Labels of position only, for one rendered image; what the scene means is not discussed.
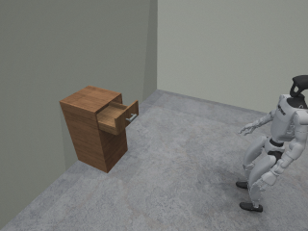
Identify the robot left upper arm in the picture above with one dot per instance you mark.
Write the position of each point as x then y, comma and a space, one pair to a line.
301, 129

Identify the robot left hand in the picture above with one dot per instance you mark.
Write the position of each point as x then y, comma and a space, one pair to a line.
269, 178

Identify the cabinet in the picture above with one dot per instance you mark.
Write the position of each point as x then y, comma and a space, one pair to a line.
94, 147

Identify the robot left forearm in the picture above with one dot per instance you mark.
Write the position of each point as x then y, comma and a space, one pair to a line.
287, 159

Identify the handle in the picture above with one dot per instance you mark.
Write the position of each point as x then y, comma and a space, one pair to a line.
132, 118

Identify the robot right foot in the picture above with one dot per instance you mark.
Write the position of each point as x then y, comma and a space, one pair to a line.
242, 185

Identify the drawer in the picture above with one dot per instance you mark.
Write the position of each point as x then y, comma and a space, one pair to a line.
112, 117

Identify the robot right upper arm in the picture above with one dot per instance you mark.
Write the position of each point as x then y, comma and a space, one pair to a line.
280, 98

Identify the robot right forearm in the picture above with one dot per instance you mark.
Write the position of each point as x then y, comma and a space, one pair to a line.
263, 120

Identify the left robot thigh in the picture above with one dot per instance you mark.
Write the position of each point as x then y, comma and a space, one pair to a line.
262, 167

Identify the robot right hand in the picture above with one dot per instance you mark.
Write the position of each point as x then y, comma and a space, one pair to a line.
250, 128

